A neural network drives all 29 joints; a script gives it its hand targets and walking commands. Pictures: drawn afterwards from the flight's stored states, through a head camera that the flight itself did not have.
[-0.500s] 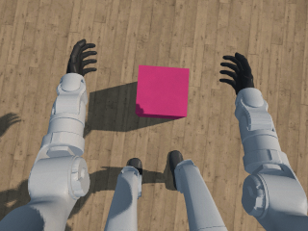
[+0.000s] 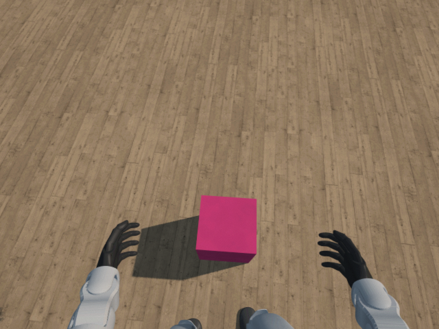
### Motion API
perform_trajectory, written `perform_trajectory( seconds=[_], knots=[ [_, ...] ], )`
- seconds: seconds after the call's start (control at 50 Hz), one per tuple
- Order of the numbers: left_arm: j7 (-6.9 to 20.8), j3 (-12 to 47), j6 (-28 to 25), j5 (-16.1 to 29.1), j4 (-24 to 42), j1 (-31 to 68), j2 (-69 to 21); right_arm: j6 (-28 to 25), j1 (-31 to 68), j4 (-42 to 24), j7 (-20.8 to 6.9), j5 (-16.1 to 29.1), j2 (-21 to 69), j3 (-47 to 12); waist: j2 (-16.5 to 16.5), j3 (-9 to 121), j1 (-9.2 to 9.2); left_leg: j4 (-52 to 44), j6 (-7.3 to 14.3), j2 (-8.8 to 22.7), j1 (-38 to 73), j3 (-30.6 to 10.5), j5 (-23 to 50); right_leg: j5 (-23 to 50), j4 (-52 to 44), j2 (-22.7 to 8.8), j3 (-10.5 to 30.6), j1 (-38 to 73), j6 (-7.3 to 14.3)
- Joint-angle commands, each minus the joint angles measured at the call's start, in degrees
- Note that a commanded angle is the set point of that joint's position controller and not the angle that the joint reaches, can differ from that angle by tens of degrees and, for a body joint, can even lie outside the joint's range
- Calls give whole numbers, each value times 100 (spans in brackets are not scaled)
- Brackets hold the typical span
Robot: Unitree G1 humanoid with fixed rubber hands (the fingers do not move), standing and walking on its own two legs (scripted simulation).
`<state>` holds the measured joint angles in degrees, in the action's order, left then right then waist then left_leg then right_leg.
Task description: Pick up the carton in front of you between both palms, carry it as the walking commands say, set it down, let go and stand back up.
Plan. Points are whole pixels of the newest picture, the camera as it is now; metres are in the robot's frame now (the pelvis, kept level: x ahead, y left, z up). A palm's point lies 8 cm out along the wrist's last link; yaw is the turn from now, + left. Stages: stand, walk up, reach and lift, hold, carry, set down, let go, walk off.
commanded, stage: let go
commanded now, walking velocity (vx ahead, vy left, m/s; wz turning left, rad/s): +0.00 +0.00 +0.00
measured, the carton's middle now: (226, 231) +0.42 -0.03 -0.63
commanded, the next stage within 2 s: stand in 0.66 s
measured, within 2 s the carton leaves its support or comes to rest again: neither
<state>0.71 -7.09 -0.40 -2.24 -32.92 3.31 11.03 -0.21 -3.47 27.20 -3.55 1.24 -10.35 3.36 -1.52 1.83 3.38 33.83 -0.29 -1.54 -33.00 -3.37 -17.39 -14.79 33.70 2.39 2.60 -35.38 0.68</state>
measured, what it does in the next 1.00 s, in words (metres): stands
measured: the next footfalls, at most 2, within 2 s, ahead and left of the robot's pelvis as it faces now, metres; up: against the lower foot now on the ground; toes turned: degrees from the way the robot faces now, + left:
none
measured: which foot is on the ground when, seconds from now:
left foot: down 0.00-1.00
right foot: down 0.00-1.00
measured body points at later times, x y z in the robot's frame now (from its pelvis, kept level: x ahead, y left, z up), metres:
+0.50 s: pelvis +0.01 +0.02 +0.02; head +0.02 +0.01 +0.46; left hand +0.18 +0.25 -0.06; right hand +0.18 -0.22 -0.06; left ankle -0.02 +0.12 -0.72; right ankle +0.00 -0.11 -0.72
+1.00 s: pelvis +0.02 +0.00 +0.01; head +0.02 -0.01 +0.46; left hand +0.15 +0.30 -0.07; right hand +0.16 -0.28 -0.09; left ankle -0.02 +0.12 -0.72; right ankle +0.00 -0.11 -0.72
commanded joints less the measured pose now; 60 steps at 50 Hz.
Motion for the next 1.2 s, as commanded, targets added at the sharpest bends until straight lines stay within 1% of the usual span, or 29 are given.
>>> perform_trajectory(
  seconds=[0.0,0.08,0.12,0.2,0.26,0.36,0.48,0.5,0.52,0.64,0.66,0.68,0.7,0.72,0.74,0.78,0.84,0.88,1.02,1.18],
  knots=[
    [34,-9,-145,73,683,-361,553,-126,-421,-694,22,49,-560,42,139,1777,-122,-624,-37,-103,1235,169,1708,2620,-399,-89,31,2590,-262],
    [82,137,-68,122,881,-930,529,-48,-654,-781,-15,78,-634,-35,345,1002,-231,-986,-92,-41,1895,142,1785,2071,-824,-16,-61,2711,-212],
    [120,196,19,142,981,-1154,528,35,-736,-782,-36,63,-689,-34,397,681,-278,-1131,-102,-23,2091,139,1729,1827,-961,2,-95,2806,-195],
    [208,294,232,186,1174,-1308,537,243,-739,-764,-63,-5,-767,9,372,91,-320,-1329,-96,14,2260,143,1395,1296,-1117,26,-162,2921,-167],
    [278,344,406,212,1293,-1322,553,421,-751,-758,-70,-86,-775,53,266,-218,-301,-1407,-82,40,2317,155,1158,1051,-1150,46,-203,3030,-153],
    [341,377,625,225,1390,-1259,579,653,-774,-742,-57,-213,-771,130,114,-490,-235,-1421,-65,46,2388,185,1033,990,-1140,60,-229,3200,-154],
    [326,339,752,152,1411,-1300,588,766,-708,-818,-71,-243,-751,149,228,-531,-301,-1370,-59,30,2411,189,1176,1093,-1084,62,-220,3399,-124],
    [211,303,572,251,1047,-1615,626,1055,-415,-1201,84,-296,-949,141,124,-232,-321,-1141,-56,35,2679,141,1671,948,-901,188,-246,3302,-181],
    [156,336,545,225,1178,-1573,608,1138,-605,-1088,147,-284,-888,105,257,-268,-363,-1104,-83,17,2672,142,1779,939,-886,182,-253,3224,-162],
    [106,393,579,269,1241,-1366,660,1303,-588,-1112,262,-217,-773,-48,313,-407,-318,-1113,-41,3,2547,181,1530,969,-863,148,-172,3050,-159],
    [-107,141,418,-13,443,-1418,1407,812,-411,-280,468,-299,-1435,156,577,-516,-434,-892,-135,227,1840,5,671,722,-871,-369,82,2351,-207],
    [-179,143,325,-80,380,-1522,1496,585,-552,-202,523,-316,-1378,167,400,-444,-377,-877,-104,253,2013,-63,351,504,-947,-452,223,2271,-155],
    [-179,177,259,-87,308,-1393,1440,451,-540,-75,513,-357,-1305,134,296,-391,-334,-913,-82,285,2047,-143,41,81,-1023,-475,307,2091,-138],
    [-172,198,207,-93,238,-1312,1392,350,-530,42,496,-381,-1314,132,269,-377,-316,-938,-47,302,2094,-204,-122,-217,-1081,-466,361,1987,-112],
    [-177,210,166,-81,175,-1257,1336,269,-524,150,485,-376,-1316,129,253,-332,-310,-928,-14,326,2102,-253,-137,-297,-1071,-453,381,1949,-86],
    [-143,226,105,-46,43,-1212,1334,167,-445,322,440,-365,-1390,120,240,-128,-332,-905,27,385,2106,-318,226,127,-958,-444,350,2120,-44],
    [-141,230,51,-29,-156,-1250,1416,79,-450,560,440,-358,-1473,102,130,89,-345,-815,27,421,2230,-336,923,872,-863,-508,377,2318,-13],
    [-161,234,31,-18,-275,-1262,1471,43,-493,717,458,-358,-1538,89,115,159,-339,-793,29,440,2329,-348,1243,1143,-839,-543,393,2381,9],
    [-206,254,-1,19,-646,-1294,1664,-20,-575,1151,497,-342,-1707,26,108,153,-332,-813,42,497,2480,-396,1775,1653,-861,-619,427,2594,34],
    [-217,287,-17,45,-946,-1210,1732,-41,-547,1450,530,-311,-1783,-32,161,115,-343,-898,29,533,2540,-417,2022,1932,-930,-664,443,2807,31]
  ],
)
